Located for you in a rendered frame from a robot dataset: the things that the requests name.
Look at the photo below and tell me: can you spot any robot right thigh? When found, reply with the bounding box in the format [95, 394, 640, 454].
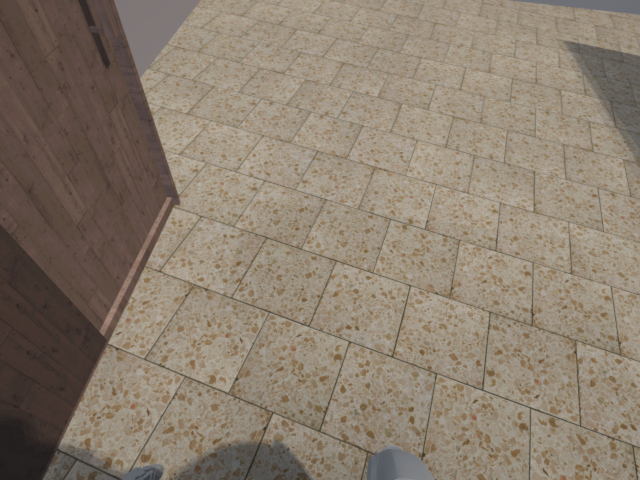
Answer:
[367, 449, 435, 480]

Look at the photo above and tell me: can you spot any handle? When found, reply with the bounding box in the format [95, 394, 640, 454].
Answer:
[92, 0, 119, 38]

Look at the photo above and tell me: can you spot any wardrobe door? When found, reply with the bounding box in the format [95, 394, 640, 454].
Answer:
[0, 224, 107, 480]
[0, 0, 167, 331]

